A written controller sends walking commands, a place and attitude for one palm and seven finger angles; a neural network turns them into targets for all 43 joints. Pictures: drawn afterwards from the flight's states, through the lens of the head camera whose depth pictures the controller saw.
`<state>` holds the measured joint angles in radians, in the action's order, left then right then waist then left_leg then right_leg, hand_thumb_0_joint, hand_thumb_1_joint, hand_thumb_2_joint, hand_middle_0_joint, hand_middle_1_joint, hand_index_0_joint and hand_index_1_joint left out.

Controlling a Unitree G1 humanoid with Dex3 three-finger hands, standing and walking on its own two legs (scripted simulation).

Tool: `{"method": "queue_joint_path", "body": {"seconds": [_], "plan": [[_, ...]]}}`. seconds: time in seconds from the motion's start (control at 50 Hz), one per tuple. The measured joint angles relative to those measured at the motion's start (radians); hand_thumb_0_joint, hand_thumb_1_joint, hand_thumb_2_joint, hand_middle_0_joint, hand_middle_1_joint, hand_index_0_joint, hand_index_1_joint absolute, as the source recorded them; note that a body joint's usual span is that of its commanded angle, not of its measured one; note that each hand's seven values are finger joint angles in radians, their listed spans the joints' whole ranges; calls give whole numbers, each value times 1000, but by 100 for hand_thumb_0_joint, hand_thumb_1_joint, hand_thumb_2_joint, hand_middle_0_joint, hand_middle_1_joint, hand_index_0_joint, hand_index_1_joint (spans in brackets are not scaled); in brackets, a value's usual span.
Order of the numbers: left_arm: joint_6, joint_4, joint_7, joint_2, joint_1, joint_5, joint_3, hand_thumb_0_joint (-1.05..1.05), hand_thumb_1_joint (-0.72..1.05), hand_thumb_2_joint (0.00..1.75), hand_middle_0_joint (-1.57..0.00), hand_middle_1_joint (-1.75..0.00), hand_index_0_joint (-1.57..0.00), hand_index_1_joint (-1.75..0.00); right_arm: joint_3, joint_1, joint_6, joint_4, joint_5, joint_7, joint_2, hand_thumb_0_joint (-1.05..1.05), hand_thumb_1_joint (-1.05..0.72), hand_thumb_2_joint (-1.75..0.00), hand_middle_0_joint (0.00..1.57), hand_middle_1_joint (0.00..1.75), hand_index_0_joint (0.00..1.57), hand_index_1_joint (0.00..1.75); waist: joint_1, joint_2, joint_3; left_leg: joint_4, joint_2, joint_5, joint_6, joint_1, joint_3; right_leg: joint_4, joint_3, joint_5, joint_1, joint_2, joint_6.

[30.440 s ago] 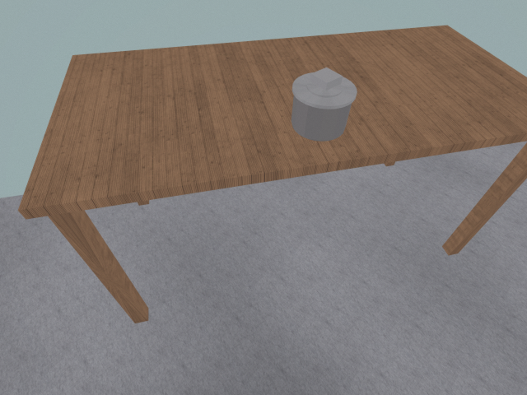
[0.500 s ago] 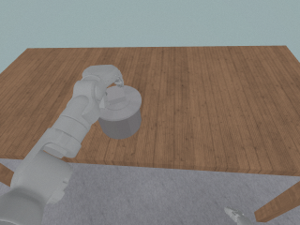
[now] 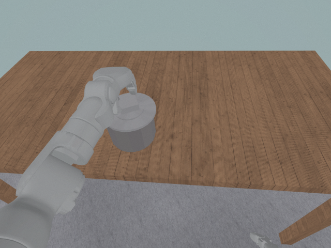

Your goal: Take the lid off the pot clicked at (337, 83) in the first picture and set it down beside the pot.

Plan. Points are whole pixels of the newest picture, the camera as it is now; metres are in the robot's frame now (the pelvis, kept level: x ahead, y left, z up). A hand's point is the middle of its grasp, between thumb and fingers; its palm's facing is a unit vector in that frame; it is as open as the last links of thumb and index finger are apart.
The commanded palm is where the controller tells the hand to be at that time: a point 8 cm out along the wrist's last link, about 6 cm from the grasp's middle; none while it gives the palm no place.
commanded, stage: raise the hand to come down again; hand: left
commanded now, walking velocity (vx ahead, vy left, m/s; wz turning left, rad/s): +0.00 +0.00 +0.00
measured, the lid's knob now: (127, 103) +0.48 +0.12 +0.10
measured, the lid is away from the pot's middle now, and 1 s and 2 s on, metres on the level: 0.01 0.01 0.01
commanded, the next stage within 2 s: move the open hand above the knob in 1.44 s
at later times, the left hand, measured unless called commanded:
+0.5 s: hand (130, 98) +0.46 +0.11 +0.13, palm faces -0.22 -0.02 -0.98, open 10.3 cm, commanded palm +0.43 +0.12 +0.19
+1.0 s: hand (124, 94) +0.45 +0.12 +0.15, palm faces -0.20 -0.03 -0.98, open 10.3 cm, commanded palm +0.42 +0.12 +0.22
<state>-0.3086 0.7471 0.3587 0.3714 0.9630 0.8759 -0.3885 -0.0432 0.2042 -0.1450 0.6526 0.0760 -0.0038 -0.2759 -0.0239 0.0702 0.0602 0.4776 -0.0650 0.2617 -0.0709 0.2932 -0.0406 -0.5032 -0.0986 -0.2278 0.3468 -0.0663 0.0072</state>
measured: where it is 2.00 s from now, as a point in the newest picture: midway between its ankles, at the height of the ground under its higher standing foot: outside the picture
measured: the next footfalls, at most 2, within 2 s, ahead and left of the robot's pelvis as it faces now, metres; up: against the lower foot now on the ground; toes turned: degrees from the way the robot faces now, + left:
none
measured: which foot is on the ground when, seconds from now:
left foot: down 0.00-1.00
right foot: down 0.00-1.00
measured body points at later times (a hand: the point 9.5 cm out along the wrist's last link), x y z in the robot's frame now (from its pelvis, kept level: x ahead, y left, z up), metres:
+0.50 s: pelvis +0.02 +0.00 +0.00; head +0.04 -0.04 +0.45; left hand +0.47 +0.11 +0.18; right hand +0.13 -0.24 -0.13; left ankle -0.01 +0.07 -0.74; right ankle +0.02 -0.13 -0.74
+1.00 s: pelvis +0.02 -0.01 +0.01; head +0.03 -0.04 +0.45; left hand +0.45 +0.12 +0.21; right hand +0.20 -0.24 -0.11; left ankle -0.01 +0.07 -0.74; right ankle +0.02 -0.13 -0.74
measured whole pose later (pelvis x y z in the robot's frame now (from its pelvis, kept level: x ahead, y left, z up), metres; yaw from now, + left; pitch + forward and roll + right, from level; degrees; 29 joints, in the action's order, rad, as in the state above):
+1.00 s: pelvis +0.02 -0.01 +0.01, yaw +0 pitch +4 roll +0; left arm -0.33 0.47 0.33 0.40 0.82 0.87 -0.37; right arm -0.06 0.09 -0.15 0.62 0.08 0.00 -0.27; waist -0.01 0.09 0.04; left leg 0.40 -0.05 0.25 -0.06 0.22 -0.04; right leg -0.43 -0.10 -0.22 0.28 -0.05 0.00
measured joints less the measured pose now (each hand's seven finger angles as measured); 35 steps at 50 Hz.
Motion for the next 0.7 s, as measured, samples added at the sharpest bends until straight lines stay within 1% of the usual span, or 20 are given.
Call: {"method": "queue_joint_path", "body": {"seconds": [0.08, 0.14, 0.2, 0.24, 0.28, 0.32, 0.38, 0.44, 0.5, 0.6, 0.66, 0.7], "plan": [[-1, 29, 9, -6, 33, 6, -16, 0, -32, 146, -83, -9, -90, -14, -1, -5, 1, 3, -1, -1, 3, 1, -91, -90, 20, 30, 20, 30, 1, -6, 0, 7, 0, 2, 1, 10, 2, -6, -2, -2, 8, -1, -1], [46, 10, 5, 6, 14, 10, 13, 0, -32, 146, -83, -9, -90, -14, -1, -7, -1, -4, -4, -3, 5, 1, -91, -90, 20, 30, 20, 30, -2, -7, 1, 9, 2, 4, 1, 15, -4, -8, 4, -1, 16, 2, -1], [84, -24, 6, 0, -29, -5, -1, 0, -31, 145, -83, -9, -88, -13, 4, -3, -8, -15, -5, 0, 5, 1, -91, -90, 20, 30, 20, 30, -8, -5, 1, 6, 4, 5, 0, 13, -8, -4, 8, -1, 15, 5, -1], [100, -47, -17, -8, -63, 9, 6, 0, -31, 143, -80, -8, -87, -12, 4, -7, -11, -18, -5, -3, 6, 1, -91, -90, 20, 30, 20, 30, -12, -4, -6, -1, 6, 6, 0, 5, -13, 2, 14, 1, 10, 7, 0], [124, -86, -35, -1, -92, -2, 30, 0, -30, 142, -79, -8, -86, -11, 3, -8, -6, -23, -8, -12, 7, 1, -91, -90, 20, 30, 20, 30, -19, 0, -17, -13, 7, 3, -1, -7, -19, 13, 19, 5, 1, 10, 0], [133, -112, -68, 3, -107, -6, 39, 0, -29, 140, -79, -8, -85, -10, 6, -2, 5, -24, -9, -18, 9, 1, -91, -90, 20, 30, 20, 30, -22, 6, -20, -29, 8, -1, -1, -18, -22, 27, 23, 10, -7, 12, 1], [109, -99, -121, -9, -107, 3, 61, 0, -28, 137, -79, -8, -84, -9, 3, 3, 4, -9, -6, -14, 9, 1, -91, -90, 20, 30, 20, 30, -17, 14, -13, -49, 10, -5, 0, -29, -27, 45, 28, 15, -15, 16, 1], [51, -87, -140, -19, -105, 7, 62, 0, -28, 135, -80, -8, -83, -9, -2, 0, -8, 4, -1, -1, 8, 1, -91, -90, 20, 30, 20, 30, -11, 18, -7, -61, 12, -7, 2, -33, -30, 54, 32, 16, -17, 19, 1], [5, -128, -123, -21, -122, 11, 42, 0, -28, 133, -80, -8, -82, -9, 0, -9, -16, 4, 0, 9, 8, 1, -91, -90, 20, 30, 20, 30, -10, 25, -10, -66, 12, -7, 2, -35, -25, 60, 27, 15, -21, 19, 1], [-6, -201, -80, -3, -163, 1, 47, 0, -26, 130, -80, -9, -82, -9, -3, -32, -6, -7, -1, -1, 7, 1, -91, -90, 20, 30, 20, 30, -11, 34, -11, -75, 14, -5, 3, -53, -19, 70, 21, 11, -41, 21, 0], [-9, -209, -68, 3, -154, 1, 33, 0, -26, 129, -80, -9, -82, -8, -1, -43, 2, -12, 2, -3, 6, 1, -91, -90, 20, 30, 20, 30, -3, 32, -6, -77, 14, -4, 6, -62, -12, 72, 15, 7, -52, 21, -1], [-12, -201, -62, 1, -146, -8, 38, 0, -25, 129, -80, -9, -81, -8, -4, -57, 1, -12, 5, -1, 4, 1, -91, -90, 20, 30, 20, 30, 1, 29, -6, -76, 15, -2, 8, -66, -9, 71, 12, 5, -57, 22, -3]]}}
